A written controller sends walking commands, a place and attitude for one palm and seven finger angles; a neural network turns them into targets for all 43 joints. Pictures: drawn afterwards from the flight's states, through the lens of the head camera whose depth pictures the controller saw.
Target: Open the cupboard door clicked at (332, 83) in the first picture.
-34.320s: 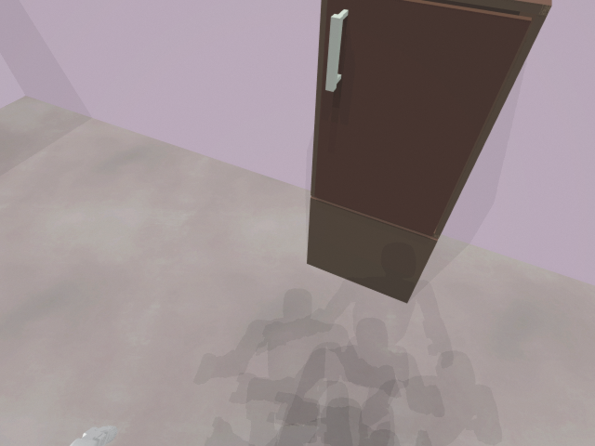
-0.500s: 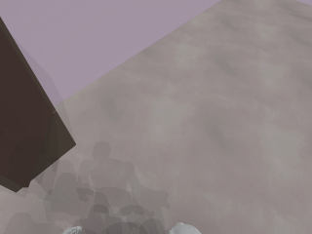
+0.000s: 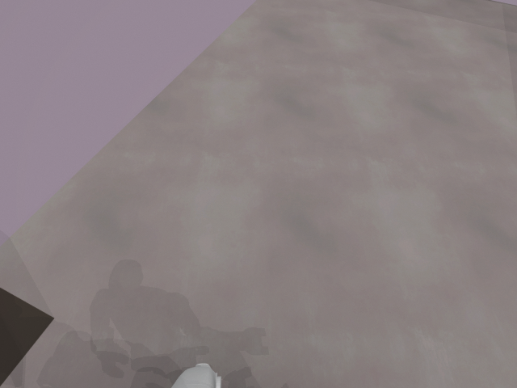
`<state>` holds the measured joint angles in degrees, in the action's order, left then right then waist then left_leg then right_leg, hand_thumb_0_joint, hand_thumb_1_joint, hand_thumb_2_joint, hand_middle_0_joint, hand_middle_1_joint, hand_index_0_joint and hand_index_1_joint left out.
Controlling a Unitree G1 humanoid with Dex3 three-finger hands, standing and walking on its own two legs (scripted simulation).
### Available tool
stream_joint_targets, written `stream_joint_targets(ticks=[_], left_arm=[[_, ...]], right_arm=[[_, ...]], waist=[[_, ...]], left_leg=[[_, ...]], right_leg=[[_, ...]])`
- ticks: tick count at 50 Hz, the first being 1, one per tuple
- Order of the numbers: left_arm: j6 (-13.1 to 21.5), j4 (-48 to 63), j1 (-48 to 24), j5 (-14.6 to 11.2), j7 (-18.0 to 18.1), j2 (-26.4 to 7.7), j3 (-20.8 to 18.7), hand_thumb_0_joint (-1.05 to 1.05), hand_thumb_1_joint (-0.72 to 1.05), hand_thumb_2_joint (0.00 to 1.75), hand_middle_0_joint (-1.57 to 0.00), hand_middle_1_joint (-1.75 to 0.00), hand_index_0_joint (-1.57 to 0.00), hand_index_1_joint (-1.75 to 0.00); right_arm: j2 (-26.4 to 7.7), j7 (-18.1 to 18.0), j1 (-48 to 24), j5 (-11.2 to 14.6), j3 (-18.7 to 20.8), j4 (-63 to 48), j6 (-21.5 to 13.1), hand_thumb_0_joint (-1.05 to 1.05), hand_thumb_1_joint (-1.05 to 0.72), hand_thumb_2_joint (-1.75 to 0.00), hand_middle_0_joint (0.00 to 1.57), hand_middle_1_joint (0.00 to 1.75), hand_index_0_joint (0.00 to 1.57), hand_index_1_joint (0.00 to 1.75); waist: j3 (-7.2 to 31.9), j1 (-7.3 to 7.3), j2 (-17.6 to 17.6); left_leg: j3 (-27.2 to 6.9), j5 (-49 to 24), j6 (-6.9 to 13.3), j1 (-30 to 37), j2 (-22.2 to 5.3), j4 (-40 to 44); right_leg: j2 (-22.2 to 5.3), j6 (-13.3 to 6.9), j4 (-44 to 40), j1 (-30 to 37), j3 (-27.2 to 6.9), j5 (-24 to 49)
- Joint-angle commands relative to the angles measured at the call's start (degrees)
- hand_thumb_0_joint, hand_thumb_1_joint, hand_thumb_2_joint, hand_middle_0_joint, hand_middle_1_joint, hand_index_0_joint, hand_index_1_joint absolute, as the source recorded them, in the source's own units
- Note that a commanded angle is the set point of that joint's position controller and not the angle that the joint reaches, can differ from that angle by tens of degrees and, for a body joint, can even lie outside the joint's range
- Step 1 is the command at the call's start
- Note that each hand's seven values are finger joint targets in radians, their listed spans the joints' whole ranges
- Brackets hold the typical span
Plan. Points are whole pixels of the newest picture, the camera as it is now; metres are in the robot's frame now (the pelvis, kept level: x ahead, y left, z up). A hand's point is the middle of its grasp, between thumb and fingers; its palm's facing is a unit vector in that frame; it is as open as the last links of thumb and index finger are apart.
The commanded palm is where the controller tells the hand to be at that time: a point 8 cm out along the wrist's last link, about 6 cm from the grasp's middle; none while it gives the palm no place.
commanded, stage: walk to a spot facing it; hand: left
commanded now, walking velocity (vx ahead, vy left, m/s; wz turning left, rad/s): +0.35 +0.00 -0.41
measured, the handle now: out of the picture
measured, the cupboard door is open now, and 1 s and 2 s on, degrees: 43 43 43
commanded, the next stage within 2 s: turn to face it in 1.04 s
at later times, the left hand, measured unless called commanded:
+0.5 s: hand (231, 237) +0.43 +0.09 -0.16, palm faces -0.28 -0.94 -0.21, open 7.4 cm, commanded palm none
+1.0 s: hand (235, 223) +0.49 +0.08 -0.19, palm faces -0.21 -0.97 -0.14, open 7.3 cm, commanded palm none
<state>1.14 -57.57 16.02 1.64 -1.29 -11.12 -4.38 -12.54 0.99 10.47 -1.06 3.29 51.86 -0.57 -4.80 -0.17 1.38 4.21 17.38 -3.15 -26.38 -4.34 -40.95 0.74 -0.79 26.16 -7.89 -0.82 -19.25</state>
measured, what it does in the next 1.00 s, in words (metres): walks ahead, turning right: left foot, then right foot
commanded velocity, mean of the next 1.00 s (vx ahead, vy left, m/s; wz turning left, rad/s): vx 0.36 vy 0.00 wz -0.21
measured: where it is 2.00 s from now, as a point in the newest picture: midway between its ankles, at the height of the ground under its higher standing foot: (311, 251)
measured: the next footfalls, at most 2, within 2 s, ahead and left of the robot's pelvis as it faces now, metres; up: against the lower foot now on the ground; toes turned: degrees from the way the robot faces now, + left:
left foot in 0.04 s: +0.14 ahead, +0.12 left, +0.00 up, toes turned +4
right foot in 0.46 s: +0.30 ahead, -0.16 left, +0.00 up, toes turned -21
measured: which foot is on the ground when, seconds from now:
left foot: up 0.00-0.02, down 0.04-0.48, up 0.50-0.88, down 0.90-1.00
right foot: down 0.00-0.04, up 0.06-0.44, down 0.46-0.90, up 0.92-1.00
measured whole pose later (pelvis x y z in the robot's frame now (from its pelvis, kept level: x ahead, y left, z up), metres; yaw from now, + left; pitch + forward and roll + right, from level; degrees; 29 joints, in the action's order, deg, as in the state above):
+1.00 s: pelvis +0.48 -0.09 -0.01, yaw -17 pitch +0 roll +0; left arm 1.5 -65.3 19.8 1.2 -0.6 -9.3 -3.4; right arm -10.0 -0.1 7.8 -1.9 2.5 55.4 -4.4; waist -3.6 -1.3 2.5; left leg 10.8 14.8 3.1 -20.6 -3.2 -35.6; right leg -1.6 -2.0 69.6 -19.4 2.2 -23.4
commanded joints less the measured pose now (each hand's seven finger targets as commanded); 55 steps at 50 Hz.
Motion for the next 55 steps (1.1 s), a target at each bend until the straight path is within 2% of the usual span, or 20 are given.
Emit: stream_joint_targets(ticks=[1,2,3,7,10,18,21,22,23,24,27,30,39,41,43,44,45,46,49,55], left_arm=[[1.2,5.4,-4.4,-0.6,0.1,-7.0,-1.9,0.0,0.9,0.9,-0.2,-0.3,-0.2,-0.3],[1.2,6.2,-1.5,-1.2,-0.4,-3.0,-1.0,0.0,0.9,0.9,-0.2,-0.3,-0.2,-0.3],[1.8,8.0,-5.5,-0.6,-0.5,-4.4,-1.0,0.0,0.9,0.9,-0.2,-0.3,-0.2,-0.3],[1.0,5.9,-6.9,0.3,-1.7,-2.5,-0.7,0.0,0.9,0.9,-0.2,-0.3,-0.2,-0.3],[-0.1,5.7,-7.1,0.2,-1.9,-0.5,0.0,0.0,0.9,0.9,-0.2,-0.3,-0.2,-0.3],[-0.1,7.7,-16.6,0.2,-1.7,-0.5,0.5,0.0,0.9,0.9,-0.2,-0.3,-0.2,-0.3],[1.0,3.8,-5.0,0.1,-1.1,-3.3,-0.3,0.0,0.9,0.9,-0.2,-0.3,-0.2,-0.3],[1.8,0.5,5.3,0.3,-0.6,-7.0,-1.5,0.0,0.9,0.9,-0.2,-0.3,-0.2,-0.3],[2.0,-1.9,14.9,0.2,0.6,-14.1,-3.7,0.0,0.9,0.9,-0.2,-0.3,-0.2,-0.3],[1.7,-2.1,13.9,-1.4,1.2,-16.0,-3.5,0.0,0.9,0.9,-0.2,-0.3,-0.2,-0.3],[1.8,1.0,0.0,-1.2,1.8,-7.3,-0.8,0.0,0.9,0.9,-0.2,-0.3,-0.2,-0.3],[2.9,0.9,-2.9,-0.6,1.6,-4.7,-0.1,0.0,0.9,0.9,-0.2,-0.3,-0.2,-0.3],[4.1,-3.7,5.4,-0.6,1.5,-5.0,0.2,0.0,0.9,0.9,-0.2,-0.3,-0.2,-0.3],[4.0,-3.9,4.5,-0.7,1.7,-6.4,0.1,0.0,0.9,0.9,-0.2,-0.3,-0.2,-0.3],[3.9,-3.4,2.8,-1.0,1.7,-6.3,0.1,0.0,0.9,0.9,-0.2,-0.3,-0.2,-0.3],[3.6,-1.9,3.9,-1.3,1.4,-4.3,0.2,0.0,0.9,0.9,-0.2,-0.3,-0.2,-0.3],[3.8,-0.3,4.9,-1.7,0.7,-2.4,0.7,0.0,0.9,0.9,-0.2,-0.3,-0.2,-0.3],[3.7,0.7,0.7,-0.9,1.1,-3.7,0.5,0.0,0.9,0.9,-0.2,-0.3,-0.2,-0.3],[2.3,-0.3,-0.5,-0.1,-0.1,-1.5,0.4,0.0,0.9,0.9,-0.2,-0.3,-0.2,-0.3],[0.1,0.2,-0.8,0.1,-0.4,2.0,0.7,0.0,0.9,0.9,-0.2,-0.3,-0.2,-0.3]], right_arm=[[-9.0,-1.7,14.7,-0.6,2.1,1.3,-3.2,0.0,-0.9,-0.9,0.2,0.3,0.2,0.3],[-16.0,-2.3,22.1,-2.1,3.6,2.5,-3.7,0.0,-0.9,-0.9,0.2,0.3,0.2,0.3],[-15.3,-2.7,23.4,-1.9,3.0,2.7,-3.1,0.0,-0.9,-0.9,0.2,0.3,0.2,0.3],[-6.0,-2.7,12.4,-1.2,0.5,0.9,-4.3,0.0,-0.9,-0.9,0.2,0.3,0.2,0.3],[-5.2,-2.8,14.7,-0.8,0.3,3.0,-4.7,0.0,-0.9,-0.9,0.2,0.3,0.2,0.3],[-5.2,-2.0,18.9,-1.6,0.0,6.5,-3.2,0.0,-0.9,-0.9,0.2,0.3,0.2,0.3],[-6.6,-1.9,17.0,-1.0,-0.2,7.3,-2.7,0.0,-0.9,-0.9,0.2,0.3,0.2,0.3],[-6.0,-1.4,15.1,-0.1,-0.4,6.9,-2.9,0.0,-0.9,-0.9,0.2,0.3,0.2,0.3],[-2.2,-1.3,15.3,1.0,-1.0,4.8,-3.3,0.0,-0.9,-0.9,0.2,0.3,0.2,0.3],[-2.6,-1.4,10.7,1.1,-0.4,3.2,-3.1,0.0,-0.9,-0.9,0.2,0.3,0.2,0.3],[-0.8,-1.5,8.5,0.0,0.2,5.3,-2.0,0.0,-0.9,-0.9,0.2,0.3,0.2,0.3],[2.0,-1.0,14.0,-0.5,-0.1,8.0,-0.6,0.0,-0.9,-0.9,0.2,0.3,0.2,0.3],[1.2,0.6,-3.0,-0.1,0.1,2.5,-2.1,0.0,-0.9,-0.9,0.2,0.3,0.2,0.3],[-0.1,0.4,-1.6,-0.2,0.2,2.8,-2.5,0.0,-0.9,-0.9,0.2,0.3,0.2,0.3],[-3.4,-0.6,10.0,-0.7,1.0,6.7,-3.0,0.0,-0.9,-0.9,0.2,0.3,0.2,0.3],[-9.1,-1.2,18.4,-1.5,2.4,8.5,-3.3,0.0,-0.9,-0.9,0.2,0.3,0.2,0.3],[-13.9,-1.7,23.9,-1.8,3.3,9.3,-2.9,0.0,-0.9,-0.9,0.2,0.3,0.2,0.3],[-12.8,-1.8,20.8,-1.1,3.0,9.1,-2.5,0.0,-0.9,-0.9,0.2,0.3,0.2,0.3],[-5.1,-2.2,9.0,-0.9,1.1,5.6,-3.6,0.0,-0.9,-0.9,0.2,0.3,0.2,0.3],[-3.6,-1.9,10.3,-0.6,0.7,6.8,-4.0,0.0,-0.9,-0.9,0.2,0.3,0.2,0.3]], waist=[[6.5,7.55,-6.7],[11.7,9.15,-23.5],[9.7,9.5,-17.1],[0.9,2.34,-9.5],[4.0,1.79,-8.3],[-1.3,3.37,-8.9],[5.1,-3.05,-6.0],[10.6,-7.91,-1.8],[18.1,-10.97,13.4],[14.6,-9.69,10.8],[2.2,-1.87,4.5],[2.7,2.63,3.9],[0.0,-1.22,6.1],[0.5,1.16,4.9],[5.9,7.07,0.3],[12.4,9.63,-10.0],[16.6,9.82,-20.0],[13.4,9.01,-12.9],[0.1,2.53,-7.6],[1.4,0.49,-6.3]], left_leg=[[-5.9,2.6,2.5,29.1,-3.6,16.5],[-28.8,11.1,8.9,38.5,-21.1,24.3],[-36.9,12.7,13.4,35.8,-26.1,28.4],[-14.2,-4.5,8.7,21.1,-18.2,29.5],[-1.9,-19.5,7.7,24.3,-14.6,27.5],[5.4,-19.6,8.0,22.1,-15.3,28.4],[8.6,-37.8,5.8,20.9,-13.3,12.1],[10.6,-34.7,3.7,10.8,-10.4,-1.1],[12.1,1.6,0.9,-6.2,-1.4,-21.8],[3.4,18.1,1.4,-13.7,0.4,-34.3],[-3.4,3.8,1.4,-9.8,-6.7,-31.3],[-0.8,0.7,0.5,-2.3,-5.5,-19.7],[2.3,-4.4,2.0,-5.5,-1.6,1.7],[4.1,-4.3,3.1,0.2,0.4,6.2],[4.1,-8.5,5.1,20.7,2.0,12.1],[-11.7,-7.8,9.9,35.0,-9.7,13.9],[-29.9,-7.5,16.8,42.3,-23.3,21.7],[-30.7,1.3,17.0,34.6,-24.3,25.0],[-16.8,6.3,11.0,15.7,-18.9,30.7],[2.8,-13.0,9.2,13.6,-12.8,30.6]], right_leg=[[-4.4,-4.6,8.2,-16.9,-6.0,1.9],[3.4,-1.1,29.7,-28.9,3.7,-12.6],[1.0,-1.9,41.7,-33.9,-1.4,-14.0],[-6.8,0.0,48.2,-33.7,-0.7,2.8],[-6.8,0.7,38.8,-31.3,1.6,5.2],[-4.3,-1.2,14.0,-21.2,8.0,7.2],[0.4,-4.0,6.8,-1.8,11.2,6.7],[-3.2,-6.3,4.8,15.6,6.0,6.2],[-20.8,-12.8,-1.7,30.9,-20.3,3.4],[-27.3,-16.2,-9.5,26.5,-31.4,9.2],[-20.7,-10.7,-13.0,1.6,-13.6,7.0],[-15.5,-9.1,-15.1,-5.3,-3.8,10.7],[-15.2,-8.4,-11.8,7.4,-2.6,27.4],[-15.0,-7.6,-7.6,8.0,-0.6,36.0],[-11.8,-4.9,7.9,-0.3,2.9,40.4],[-5.7,-1.9,23.1,-13.1,5.8,24.0],[1.2,-0.9,42.7,-24.4,6.8,-10.9],[-1.4,-2.0,50.9,-27.8,1.0,-12.2],[-7.8,-0.5,50.6,-29.5,-0.8,1.2],[-8.1,1.1,25.7,-21.0,3.8,7.8]])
